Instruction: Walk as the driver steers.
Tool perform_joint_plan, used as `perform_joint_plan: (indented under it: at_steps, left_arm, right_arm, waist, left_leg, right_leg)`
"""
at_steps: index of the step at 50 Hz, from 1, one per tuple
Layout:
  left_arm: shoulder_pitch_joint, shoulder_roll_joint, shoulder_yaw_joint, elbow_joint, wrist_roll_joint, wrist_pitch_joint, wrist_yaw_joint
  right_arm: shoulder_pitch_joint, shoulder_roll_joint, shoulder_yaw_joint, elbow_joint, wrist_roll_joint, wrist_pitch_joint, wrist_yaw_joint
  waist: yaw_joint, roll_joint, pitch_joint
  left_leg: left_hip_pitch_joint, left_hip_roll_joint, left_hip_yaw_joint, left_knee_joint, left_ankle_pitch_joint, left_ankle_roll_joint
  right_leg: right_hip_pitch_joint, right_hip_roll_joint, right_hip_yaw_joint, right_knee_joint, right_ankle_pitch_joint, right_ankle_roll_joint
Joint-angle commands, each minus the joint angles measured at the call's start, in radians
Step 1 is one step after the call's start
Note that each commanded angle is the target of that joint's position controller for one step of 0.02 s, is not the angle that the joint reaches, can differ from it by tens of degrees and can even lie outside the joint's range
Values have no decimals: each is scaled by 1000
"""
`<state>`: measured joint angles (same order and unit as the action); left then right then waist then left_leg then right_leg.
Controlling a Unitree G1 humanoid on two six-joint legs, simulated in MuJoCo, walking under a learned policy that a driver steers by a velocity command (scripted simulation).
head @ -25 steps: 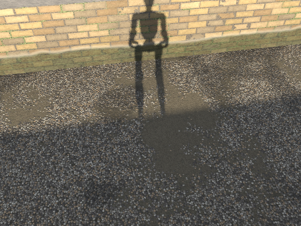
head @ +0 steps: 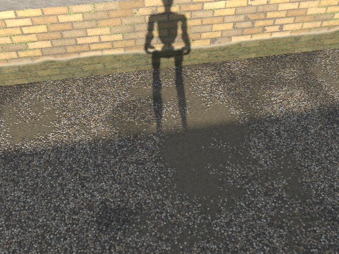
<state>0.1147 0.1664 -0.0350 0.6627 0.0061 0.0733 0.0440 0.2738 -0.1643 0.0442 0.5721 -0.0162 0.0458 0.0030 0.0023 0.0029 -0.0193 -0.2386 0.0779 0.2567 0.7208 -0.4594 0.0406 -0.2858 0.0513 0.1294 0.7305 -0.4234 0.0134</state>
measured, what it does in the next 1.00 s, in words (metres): stands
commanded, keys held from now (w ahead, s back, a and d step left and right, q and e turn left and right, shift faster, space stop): w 0.52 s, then no key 0.48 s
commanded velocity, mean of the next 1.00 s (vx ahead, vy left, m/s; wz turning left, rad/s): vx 0.36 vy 0.00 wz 0.00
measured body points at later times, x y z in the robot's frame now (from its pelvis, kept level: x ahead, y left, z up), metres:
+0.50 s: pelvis -0.01 -0.01 +0.00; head -0.02 +0.00 +0.45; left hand +0.17 +0.20 -0.09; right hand +0.15 -0.20 -0.08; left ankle -0.04 +0.08 -0.71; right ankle -0.02 -0.14 -0.71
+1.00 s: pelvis +0.01 +0.00 +0.02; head +0.02 +0.01 +0.47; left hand +0.16 +0.22 -0.10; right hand +0.08 -0.23 -0.10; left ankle -0.04 +0.08 -0.71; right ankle -0.02 -0.14 -0.71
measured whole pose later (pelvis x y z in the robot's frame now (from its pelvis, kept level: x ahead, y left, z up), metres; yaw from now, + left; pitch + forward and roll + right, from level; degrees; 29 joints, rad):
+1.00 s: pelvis +0.01 +0.00 +0.02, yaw -1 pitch +1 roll +0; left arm 0.14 0.17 -0.03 0.75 0.00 0.09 0.05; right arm 0.37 -0.19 0.03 0.66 -0.01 0.04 0.00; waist -0.01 -0.01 -0.01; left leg -0.15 0.05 0.26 0.48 -0.34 0.04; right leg -0.20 0.04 0.14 0.49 -0.30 0.02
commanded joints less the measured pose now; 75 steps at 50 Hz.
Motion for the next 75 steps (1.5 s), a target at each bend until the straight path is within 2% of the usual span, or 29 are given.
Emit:
perform_joint_plan:
  at_steps: [1, 7, 8, 11, 20, 26, 29, 30, 31, 37, 42, 47, 60, 62, 63, 64, 72, 73, 75]
  left_arm:
    - [-72, 64, 15, -87, -1, -14, 3]
    - [-80, 62, 12, -92, -4, -15, 1]
    - [-79, 61, 7, -89, -6, -20, -5]
    - [-80, 62, 4, -91, -11, -28, -8]
    - [-80, 58, 2, -91, -5, -33, -13]
    - [-74, 57, 2, -89, -4, -34, -14]
    - [-44, 55, 3, -72, -6, -32, -14]
    - [-42, 57, 4, -67, -2, -29, -16]
    - [-38, 60, 10, -63, 0, -23, -10]
    - [-21, 57, 14, -19, -6, -9, -9]
    - [-13, 61, 17, 8, -4, -3, 0]
    - [-12, 67, 16, 16, -4, 1, 8]
    - [-31, 87, 23, -5, -3, 9, 6]
    - [-39, 83, 23, -14, -9, 4, 5]
    - [-46, 96, 25, -24, -5, 0, -2]
    - [-51, 95, 25, -31, -2, -1, -6]
    - [-60, 101, 29, -63, -2, -10, -11]
    - [-43, 117, 33, -53, 1, -13, -6]
    - [-46, 112, 33, -57, 1, -14, -4]
  right_arm:
    - [-31, -67, -18, -84, -1, -16, -1]
    - [-39, -61, -15, -84, -3, -16, 1]
    - [-65, -42, -7, -106, -12, -18, 13]
    - [-66, -38, -7, -112, -15, -18, 20]
    - [-60, -40, -9, -115, -12, -22, 17]
    - [-59, -43, -11, -115, -10, -23, 15]
    - [-20, -47, -10, -96, -12, -22, 16]
    - [-5, -54, -11, -85, -9, -25, 17]
    - [28, -72, -18, -62, -2, -24, 6]
    - [69, -72, -17, -17, -1, -24, -3]
    - [100, -100, -26, 10, 6, -29, -6]
    - [111, -114, -33, 19, 7, -19, -7]
    - [97, -125, -46, 4, 1, 16, -6]
    - [88, -117, -45, -1, -1, 23, -8]
    - [61, -119, -48, -18, -10, 29, 2]
    - [57, -114, -47, -24, -12, 32, 7]
    - [45, -106, -46, -48, -10, 26, 13]
    - [42, -97, -44, -51, -3, 23, 14]
    - [43, -100, -44, -50, -2, 20, 15]
  waist:
    - [3, 3, -46]
    - [2, -4, -40]
    - [0, -21, -20]
    - [1, -35, -24]
    - [-4, 4, -24]
    - [-2, 3, -26]
    - [-3, -9, -15]
    - [-6, -5, 1]
    - [-7, 14, -11]
    - [-2, -13, 19]
    - [0, 10, -25]
    - [0, 24, -56]
    - [3, -7, -37]
    - [6, -25, -34]
    - [3, -40, -9]
    - [4, -42, -14]
    - [1, -29, -29]
    - [-5, -32, -23]
    - [-5, -22, -24]
  left_leg:
    - [106, 48, -78, -108, 372, 2]
    - [100, 43, -79, -109, 314, -4]
    - [62, 30, -83, -113, 267, -4]
    - [73, 25, -92, -126, 218, -3]
    - [90, 39, -106, -158, 226, 2]
    - [93, 40, -108, -162, 251, 6]
    - [101, 45, -112, -181, 235, 9]
    - [104, 44, -112, -183, 244, 2]
    - [142, 56, -116, -180, 293, 2]
    - [148, 73, -125, -248, 431, -1]
    - [207, 86, -134, -277, 614, 2]
    - [238, 87, -130, -283, 674, 11]
    - [190, 75, -123, -273, 467, 20]
    - [177, 76, -125, -279, 411, 25]
    - [144, 59, -119, -265, 342, 28]
    - [137, 57, -122, -260, 309, 28]
    - [137, 61, -137, -245, 288, 32]
    - [138, 61, -140, -246, 293, 36]
    - [138, 65, -145, -250, 304, 38]
  right_leg:
    - [-95, -4, -37, -76, 389, -44]
    - [-110, -8, -24, -93, 372, -49]
    - [-109, -4, 1, -110, 332, -42]
    - [-123, -8, 20, -144, 267, -48]
    - [-113, -3, 7, -148, 246, -38]
    - [-100, -2, 0, -142, 258, -35]
    - [-96, -10, 21, -169, 227, -35]
    - [-102, -16, 38, -181, 244, -33]
    - [-104, -19, 25, -173, 269, -43]
    - [-46, -45, 62, -252, 351, -27]
    - [2, -57, 58, -274, 425, -23]
    - [5, -59, 40, -276, 443, -23]
    - [-62, -64, 44, -266, 421, -39]
    - [-69, -64, 47, -275, 397, -43]
    - [-88, -58, 61, -267, 350, -42]
    - [-94, -62, 73, -272, 330, -47]
    - [-130, -57, 85, -271, 270, -45]
    - [-140, -59, 86, -276, 256, -41]
    - [-139, -57, 82, -273, 245, -36]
